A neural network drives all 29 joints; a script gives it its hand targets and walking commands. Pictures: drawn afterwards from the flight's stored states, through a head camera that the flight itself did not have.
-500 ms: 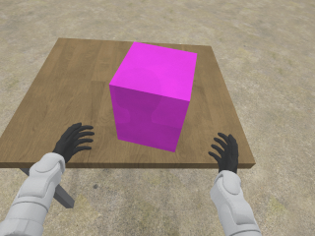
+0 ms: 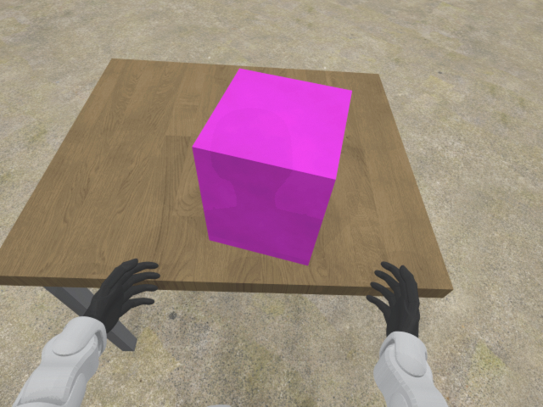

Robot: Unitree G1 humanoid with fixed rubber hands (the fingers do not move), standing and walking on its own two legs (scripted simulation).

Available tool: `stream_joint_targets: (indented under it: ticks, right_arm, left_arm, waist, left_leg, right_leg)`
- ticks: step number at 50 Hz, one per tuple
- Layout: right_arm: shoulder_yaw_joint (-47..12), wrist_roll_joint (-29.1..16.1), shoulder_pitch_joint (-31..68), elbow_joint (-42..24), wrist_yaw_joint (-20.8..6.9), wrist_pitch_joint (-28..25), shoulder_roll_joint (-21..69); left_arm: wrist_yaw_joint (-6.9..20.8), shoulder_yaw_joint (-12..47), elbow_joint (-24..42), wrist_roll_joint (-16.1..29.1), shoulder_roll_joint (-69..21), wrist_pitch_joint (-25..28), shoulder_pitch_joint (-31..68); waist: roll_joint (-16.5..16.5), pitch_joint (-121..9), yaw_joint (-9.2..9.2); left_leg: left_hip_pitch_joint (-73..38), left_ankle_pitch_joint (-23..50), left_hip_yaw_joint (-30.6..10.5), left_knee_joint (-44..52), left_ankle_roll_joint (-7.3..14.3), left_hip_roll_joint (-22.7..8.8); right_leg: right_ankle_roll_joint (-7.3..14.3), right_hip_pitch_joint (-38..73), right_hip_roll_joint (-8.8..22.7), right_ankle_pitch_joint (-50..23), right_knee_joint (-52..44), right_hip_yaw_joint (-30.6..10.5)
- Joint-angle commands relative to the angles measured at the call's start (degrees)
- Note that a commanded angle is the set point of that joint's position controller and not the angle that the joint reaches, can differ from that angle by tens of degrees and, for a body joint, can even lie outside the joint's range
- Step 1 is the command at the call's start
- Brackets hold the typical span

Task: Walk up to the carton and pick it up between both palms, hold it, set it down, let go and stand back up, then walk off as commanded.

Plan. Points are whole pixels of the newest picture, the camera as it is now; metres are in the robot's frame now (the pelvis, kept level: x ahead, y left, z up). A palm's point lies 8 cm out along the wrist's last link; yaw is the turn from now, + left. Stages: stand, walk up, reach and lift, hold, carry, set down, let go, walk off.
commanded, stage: set down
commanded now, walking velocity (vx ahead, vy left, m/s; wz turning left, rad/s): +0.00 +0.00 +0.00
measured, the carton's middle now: (275, 171) +0.49 +0.02 +0.03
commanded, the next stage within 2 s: let go in 1.40 s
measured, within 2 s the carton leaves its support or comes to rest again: neither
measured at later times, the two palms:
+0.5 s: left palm (127, 336) +0.21 +0.23 -0.03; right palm (413, 338) +0.21 -0.18 -0.02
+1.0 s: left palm (145, 362) +0.19 +0.20 -0.06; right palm (428, 364) +0.19 -0.21 -0.06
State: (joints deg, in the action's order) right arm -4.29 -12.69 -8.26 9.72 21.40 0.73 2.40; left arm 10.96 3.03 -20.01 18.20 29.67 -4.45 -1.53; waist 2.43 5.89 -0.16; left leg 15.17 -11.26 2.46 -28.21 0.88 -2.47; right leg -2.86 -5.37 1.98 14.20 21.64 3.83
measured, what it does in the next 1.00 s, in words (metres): stands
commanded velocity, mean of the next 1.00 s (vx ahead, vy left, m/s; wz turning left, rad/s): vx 0.00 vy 0.00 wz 0.00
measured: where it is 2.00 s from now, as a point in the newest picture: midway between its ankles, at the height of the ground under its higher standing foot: outside the picture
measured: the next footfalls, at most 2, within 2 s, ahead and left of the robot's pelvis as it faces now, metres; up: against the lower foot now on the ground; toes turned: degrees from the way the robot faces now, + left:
none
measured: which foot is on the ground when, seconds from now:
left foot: down 0.00-1.00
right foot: down 0.00-1.00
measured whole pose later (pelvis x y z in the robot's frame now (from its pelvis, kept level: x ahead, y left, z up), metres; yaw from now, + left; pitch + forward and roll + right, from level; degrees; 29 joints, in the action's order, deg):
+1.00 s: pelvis +0.01 -0.02 +0.00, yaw +0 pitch -3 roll +0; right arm -3.4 -5.3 -10.9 30.1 5.8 -9.4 -6.5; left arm 4.7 3.0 -24.3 8.2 16.8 -4.8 -9.8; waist 1.1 6.2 -0.8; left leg 10.3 -9.7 2.6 -23.3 -0.8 -2.5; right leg -1.6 -2.9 1.9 15.4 21.6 3.7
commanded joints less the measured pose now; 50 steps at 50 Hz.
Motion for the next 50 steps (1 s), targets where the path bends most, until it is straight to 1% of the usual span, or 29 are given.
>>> stream_joint_targets:
  ticks: [1, 4, 5, 6, 11, 12, 13, 14, 16, 19, 20, 21, 23, 26, 28, 30, 31, 32, 33, 39, 40, 41, 42, 43, 44, 45, 46, 49, 50]
  right_arm:
    - [-2.5, 5.1, 2.2, -10.1, -1.6, -3.8, -3.0]
    - [-2.6, 5.4, 1.1, -9.3, -2.6, -4.3, -3.5]
    - [-2.3, 5.7, 1.0, -7.9, -3.1, -4.2, -3.8]
    - [-2.4, 5.7, 0.8, -8.3, -3.3, -4.4, -3.7]
    - [-1.4, 6.2, -0.5, -4.9, -4.8, -4.6, -4.9]
    - [-1.2, 6.4, -0.7, -3.6, -5.1, -4.4, -5.2]
    - [-0.9, 6.4, -0.4, -2.9, -5.5, -4.4, -5.8]
    - [-0.8, 6.4, -0.6, -3.1, -5.7, -4.7, -5.7]
    - [-0.2, 6.5, -0.3, -1.4, -6.5, -4.9, -6.8]
    - [0.7, 6.9, -0.1, 0.3, -7.3, -5.2, -7.5]
    - [0.9, 6.9, 0.5, -1.0, -7.4, -5.6, -7.1]
    - [1.0, 7.2, -0.1, 1.0, -8.0, -5.5, -8.0]
    - [1.0, 7.3, 0.0, 1.3, -8.6, -5.9, -7.9]
    - [1.7, 8.0, -0.1, 2.2, -9.3, -6.5, -8.1]
    - [1.9, 8.4, -0.4, 3.5, -9.8, -6.8, -8.3]
    - [2.5, 8.9, -0.6, 5.8, -10.5, -7.1, -9.1]
    - [2.6, 9.0, -0.2, 5.4, -10.7, -7.6, -8.9]
    - [2.9, 9.4, -0.1, 6.9, -11.2, -7.8, -9.6]
    - [3.1, 9.4, -0.3, 6.6, -11.3, -8.2, -9.4]
    - [4.3, 10.5, 0.0, 11.8, -13.3, -10.4, -11.3]
    - [4.3, 10.5, 0.2, 11.3, -13.4, -11.0, -11.1]
    - [4.6, 10.8, 0.2, 13.1, -13.9, -11.2, -11.8]
    - [4.7, 10.8, 0.4, 12.3, -14.0, -11.8, -11.5]
    - [4.9, 11.1, 0.6, 14.8, -14.6, -11.8, -12.5]
    - [5.1, 11.2, 0.9, 14.7, -14.8, -12.2, -12.5]
    - [5.2, 11.4, 1.2, 16.1, -15.2, -12.3, -13.0]
    - [5.3, 11.5, 1.0, 15.4, -15.3, -12.8, -12.9]
    - [5.8, 11.7, 2.0, 18.0, -16.3, -13.2, -14.0]
    - [5.9, 11.8, 2.3, 17.7, -16.5, -13.4, -13.8]
  left_arm:
    - [-0.7, -8.1, 14.7, -3.5, 8.9, 3.9, 5.8]
    - [-0.9, -8.0, 15.1, -3.6, 8.4, 4.7, 4.2]
    - [-1.0, -7.9, 14.8, -4.1, 7.9, 4.7, 3.8]
    - [-1.1, -7.8, 14.8, -4.0, 7.7, 4.9, 3.5]
    - [-1.4, -7.3, 12.7, -4.8, 5.7, 4.9, 1.3]
    - [-1.4, -7.2, 11.6, -5.2, 5.2, 4.6, 1.2]
    - [-1.5, -7.3, 11.1, -5.6, 4.6, 4.2, 0.8]
    - [-1.6, -7.1, 10.8, -5.6, 4.2, 4.2, 0.4]
    - [-1.9, -7.1, 9.5, -6.5, 3.1, 3.6, -0.2]
    - [-2.2, -6.9, 7.9, -7.4, 2.0, 2.8, -0.6]
    - [-2.3, -7.0, 8.5, -7.2, 2.0, 2.8, -0.2]
    - [-2.6, -7.1, 7.0, -8.1, 1.2, 2.3, -1.0]
    - [-2.9, -7.1, 6.7, -8.6, 0.7, 1.9, -1.2]
    - [-3.3, -7.3, 6.0, -9.1, -0.1, 1.7, -1.3]
    - [-3.4, -7.2, 5.0, -9.7, -1.0, 1.6, -1.5]
    - [-3.8, -7.1, 4.0, -10.4, -2.1, 1.3, -2.2]
    - [-3.9, -7.1, 3.9, -10.3, -2.1, 1.4, -1.9]
    - [-4.2, -7.0, 3.0, -10.9, -2.7, 1.2, -2.0]
    - [-4.2, -7.1, 3.4, -10.8, -2.5, 1.5, -1.9]
    - [-5.3, -6.6, 1.3, -12.2, -5.0, 1.5, -2.8]
    - [-5.3, -6.7, 1.4, -12.0, -4.8, 1.7, -2.8]
    - [-5.6, -6.5, 0.5, -12.6, -5.6, 1.5, -3.3]
    - [-5.6, -6.8, 1.1, -12.3, -5.3, 1.8, -3.2]
    - [-6.0, -6.6, -0.3, -13.1, -6.1, 1.3, -3.9]
    - [-6.1, -6.7, 0.1, -13.1, -6.0, 1.4, -3.6]
    - [-6.4, -6.7, -0.8, -13.6, -6.5, 1.1, -3.9]
    - [-6.4, -6.7, -0.4, -13.3, -6.2, 1.4, -3.9]
    - [-7.1, -6.5, -1.8, -14.0, -7.0, 1.0, -4.2]
    - [-7.2, -6.4, -1.8, -13.8, -6.9, 1.1, -4.0]
  waist:
    - [-11.4, -13.7, -3.88]
    - [-11.0, -12.9, -3.84]
    - [-11.4, -12.5, -3.80]
    - [-10.7, -12.6, -3.88]
    - [-9.9, -11.3, -3.55]
    - [-10.2, -10.7, -3.34]
    - [-10.5, -10.6, -3.60]
    - [-9.8, -10.2, -3.51]
    - [-10.0, -10.2, -3.84]
    - [-9.6, -9.3, -3.57]
    - [-8.8, -9.8, -3.73]
    - [-9.2, -9.1, -3.65]
    - [-8.4, -9.1, -3.83]
    - [-7.3, -9.2, -3.51]
    - [-7.0, -8.7, -3.02]
    - [-7.3, -8.5, -2.90]
    - [-6.7, -8.8, -2.88]
    - [-7.1, -8.5, -2.76]
    - [-6.4, -8.5, -2.64]
    - [-6.2, -8.9, -2.00]
    - [-5.8, -9.3, -2.23]
    - [-6.0, -9.1, -1.98]
    - [-5.6, -9.5, -2.16]
    - [-5.8, -8.9, -2.09]
    - [-5.5, -8.9, -2.09]
    - [-5.9, -8.6, -2.15]
    - [-4.8, -9.2, -2.06]
    - [-5.3, -9.0, -2.01]
    - [-5.0, -9.1, -1.89]
  left_leg:
    - [-18.8, 12.6, -0.1, 3.5, -3.5, -0.5]
    - [-18.6, 12.8, 0.1, 3.7, -3.6, -0.3]
    - [-18.5, 12.5, 0.1, 4.0, -3.6, -0.4]
    - [-18.2, 12.4, 0.1, 4.0, -3.5, -0.3]
    - [-18.5, 11.6, 0.1, 4.9, -3.6, -0.3]
    - [-18.6, 11.4, 0.0, 5.1, -3.6, -0.3]
    - [-18.6, 11.6, 0.1, 5.4, -3.7, -0.2]
    - [-18.6, 11.7, 0.1, 5.6, -3.7, -0.1]
    - [-18.8, 12.1, 0.1, 5.9, -3.9, -0.1]
    - [-18.9, 11.5, 0.0, 6.5, -3.9, 0.0]
    - [-18.5, 11.3, 0.3, 6.5, -3.8, 0.2]
    - [-18.7, 11.3, 0.3, 6.6, -3.9, 0.2]
    - [-18.5, 11.3, 0.6, 6.8, -3.7, 0.5]
    - [-18.5, 10.5, 0.8, 7.1, -3.6, 0.7]
    - [-18.6, 10.2, 1.0, 7.3, -3.4, 1.0]
    - [-18.7, 10.3, 0.9, 7.7, -3.6, 1.0]
    - [-18.5, 9.9, 1.0, 7.7, -3.4, 1.2]
    - [-18.4, 9.8, 1.0, 7.8, -3.5, 1.2]
    - [-18.3, 9.6, 1.0, 7.7, -3.4, 1.3]
    - [-19.3, 11.4, 1.1, 7.8, -3.7, 1.5]
    - [-19.3, 11.6, 1.3, 7.6, -3.6, 1.7]
    - [-19.8, 12.0, 1.2, 7.6, -3.7, 1.6]
    - [-19.5, 12.4, 1.5, 7.4, -3.6, 1.8]
    - [-19.9, 12.4, 1.4, 7.7, -3.7, 1.7]
    - [-19.8, 12.0, 1.6, 7.6, -3.7, 1.8]
    - [-20.0, 12.1, 1.5, 7.7, -3.6, 1.7]
    - [-19.9, 12.0, 1.6, 7.4, -3.5, 1.7]
    - [-20.1, 11.8, 1.6, 7.6, -3.5, 1.5]
    - [-19.8, 11.3, 1.7, 7.6, -3.4, 1.6]
  right_leg:
    - [3.2, -4.7, -3.2, -6.6, -3.8, -2.1]
    - [3.0, -4.4, -3.1, -7.2, -3.9, -2.4]
    - [3.1, -4.7, -3.2, -6.5, -3.9, -2.4]
    - [3.0, -4.3, -3.2, -6.7, -3.8, -2.4]
    - [2.8, -4.0, -3.2, -6.5, -4.0, -2.6]
    - [2.9, -4.2, -3.2, -6.2, -4.2, -2.7]
    - [2.8, -4.1, -3.4, -6.1, -4.1, -2.6]
    - [2.7, -4.0, -3.3, -6.3, -4.2, -2.6]
    - [2.8, -4.0, -3.6, -6.2, -4.2, -2.4]
    - [2.6, -3.9, -3.6, -6.1, -4.3, -2.5]
    - [2.4, -3.4, -3.6, -6.5, -4.4, -2.5]
    - [2.6, -3.6, -3.7, -6.4, -4.3, -2.4]
    - [2.3, -3.4, -3.6, -6.8, -4.4, -2.4]
    - [2.0, -3.3, -3.5, -6.8, -4.5, -2.4]
    - [1.9, -3.5, -3.3, -7.2, -4.6, -2.5]
    - [1.9, -3.3, -3.6, -7.1, -4.5, -2.0]
    - [1.8, -3.2, -3.4, -7.1, -4.6, -2.2]
    - [1.9, -3.3, -3.5, -6.9, -4.6, -2.0]
    - [1.7, -3.2, -3.4, -7.4, -4.6, -2.0]
    - [1.7, -3.2, -3.9, -8.8, -4.5, -1.3]
    - [1.6, -3.0, -3.7, -9.2, -4.6, -1.4]
    - [1.8, -3.3, -3.9, -9.3, -4.5, -1.2]
    - [1.6, -3.0, -3.8, -9.8, -4.5, -1.2]
    - [1.8, -3.6, -4.0, -9.2, -4.6, -0.9]
    - [1.7, -3.6, -4.0, -8.9, -4.7, -0.9]
    - [1.9, -3.9, -4.0, -8.6, -4.7, -0.9]
    - [1.8, -3.8, -3.9, -8.8, -4.6, -1.0]
    - [2.0, -4.4, -4.1, -8.1, -4.6, -0.7]
    - [2.1, -4.3, -4.0, -7.6, -4.8, -0.9]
